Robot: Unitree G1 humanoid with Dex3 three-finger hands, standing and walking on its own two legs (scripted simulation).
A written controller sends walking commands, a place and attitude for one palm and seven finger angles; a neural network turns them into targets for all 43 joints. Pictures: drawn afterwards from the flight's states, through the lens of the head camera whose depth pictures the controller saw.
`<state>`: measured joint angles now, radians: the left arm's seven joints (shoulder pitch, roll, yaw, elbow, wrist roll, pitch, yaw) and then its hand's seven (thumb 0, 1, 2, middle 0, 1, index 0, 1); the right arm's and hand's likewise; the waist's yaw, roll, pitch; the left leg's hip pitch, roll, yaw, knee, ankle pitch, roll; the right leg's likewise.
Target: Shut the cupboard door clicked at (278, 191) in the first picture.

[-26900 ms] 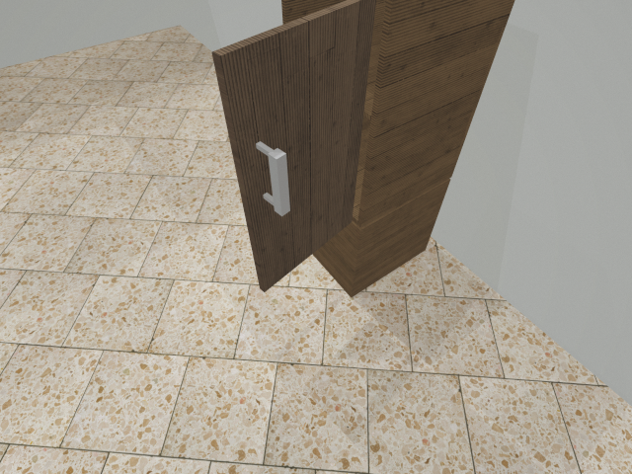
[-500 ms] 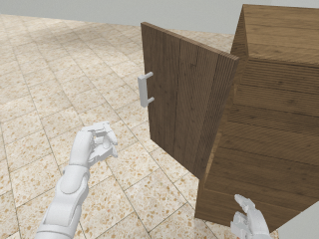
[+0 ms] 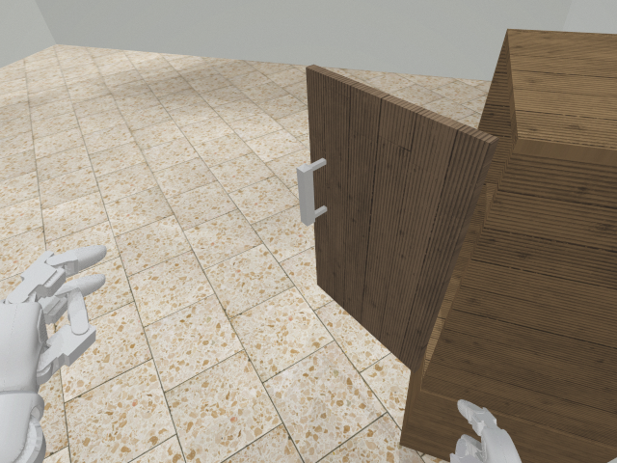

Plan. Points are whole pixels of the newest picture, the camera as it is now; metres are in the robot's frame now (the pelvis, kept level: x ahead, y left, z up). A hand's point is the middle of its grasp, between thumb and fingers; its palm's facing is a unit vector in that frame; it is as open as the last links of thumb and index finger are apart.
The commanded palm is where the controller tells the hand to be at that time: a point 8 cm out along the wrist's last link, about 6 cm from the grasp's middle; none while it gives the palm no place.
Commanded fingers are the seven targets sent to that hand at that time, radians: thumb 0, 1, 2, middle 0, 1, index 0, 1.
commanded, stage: draw the hand back to the body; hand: left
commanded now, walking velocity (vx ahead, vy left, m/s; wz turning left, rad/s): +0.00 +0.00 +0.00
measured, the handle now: (314, 192) +0.61 +0.07 +0.01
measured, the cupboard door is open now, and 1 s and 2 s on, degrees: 59 59 59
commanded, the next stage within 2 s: step back with the hand held close in 0.42 s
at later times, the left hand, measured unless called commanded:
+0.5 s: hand (62, 340) +0.18 +0.26 +0.16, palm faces +0.44 -0.80 -0.40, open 7.4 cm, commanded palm +0.13 +0.30 +0.17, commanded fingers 0.00 0.90 0.90 -0.20 -0.30 -0.20 -0.30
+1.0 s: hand (41, 352) +0.17 +0.28 +0.16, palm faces +0.35 -0.79 -0.51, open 7.5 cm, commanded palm +0.11 +0.31 +0.17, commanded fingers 0.00 0.90 0.90 -0.20 -0.30 -0.20 -0.30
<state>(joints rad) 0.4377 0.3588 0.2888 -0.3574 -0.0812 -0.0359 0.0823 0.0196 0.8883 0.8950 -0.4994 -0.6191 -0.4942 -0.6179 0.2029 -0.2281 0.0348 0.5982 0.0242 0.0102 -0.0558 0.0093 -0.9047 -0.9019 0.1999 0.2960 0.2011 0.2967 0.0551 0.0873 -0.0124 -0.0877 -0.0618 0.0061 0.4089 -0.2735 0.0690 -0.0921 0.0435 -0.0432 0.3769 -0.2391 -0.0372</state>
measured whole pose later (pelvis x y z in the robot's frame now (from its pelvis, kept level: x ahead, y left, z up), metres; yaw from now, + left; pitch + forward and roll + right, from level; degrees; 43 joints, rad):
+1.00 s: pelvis -0.05 +0.02 -0.01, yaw -2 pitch +1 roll -1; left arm 0.55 0.45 0.44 -0.47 -0.07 -0.16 0.11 0.02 0.88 0.89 -0.22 -0.30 -0.21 -0.30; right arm 0.19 -0.25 -0.03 0.53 0.03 0.06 -0.08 0.01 -0.91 -0.90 0.20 0.30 0.20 0.30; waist -0.01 0.02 -0.02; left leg -0.29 -0.08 0.07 0.54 -0.27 0.10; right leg -0.32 0.02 0.00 0.55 -0.24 -0.01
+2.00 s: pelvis -0.16 +0.01 -0.03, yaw +7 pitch +0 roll -1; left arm 0.48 0.41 0.48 -0.55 -0.01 -0.27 0.14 0.02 0.88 0.89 -0.21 -0.30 -0.21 -0.30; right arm 0.22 -0.19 -0.04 0.61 0.00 -0.03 -0.05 0.01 -0.90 -0.90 0.20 0.30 0.20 0.30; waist -0.01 -0.04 0.02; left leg -0.59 -0.02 0.08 0.86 -0.45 0.02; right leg -0.47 0.04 0.04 0.71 -0.24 -0.01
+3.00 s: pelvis -0.27 +0.06 -0.01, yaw +1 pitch +0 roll -1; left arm 0.53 0.41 0.40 -0.49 -0.03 -0.19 0.17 0.02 0.88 0.89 -0.22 -0.30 -0.21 -0.30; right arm 0.28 -0.21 0.01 0.66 0.01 -0.06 -0.07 0.01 -0.90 -0.90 0.20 0.30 0.20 0.30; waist 0.00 -0.04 -0.08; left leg -0.35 0.03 0.04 0.63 -0.30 0.01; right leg -0.14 0.06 0.00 0.51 -0.37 -0.04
